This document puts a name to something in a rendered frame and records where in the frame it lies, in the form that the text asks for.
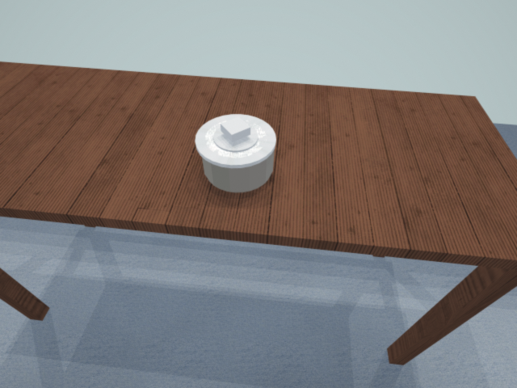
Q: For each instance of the lid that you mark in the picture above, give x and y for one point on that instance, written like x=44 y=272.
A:
x=217 y=149

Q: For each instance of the pot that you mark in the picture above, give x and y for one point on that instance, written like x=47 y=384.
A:
x=239 y=179

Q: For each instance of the table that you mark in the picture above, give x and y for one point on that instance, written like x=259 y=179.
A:
x=401 y=174

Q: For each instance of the knob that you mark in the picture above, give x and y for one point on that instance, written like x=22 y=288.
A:
x=235 y=129

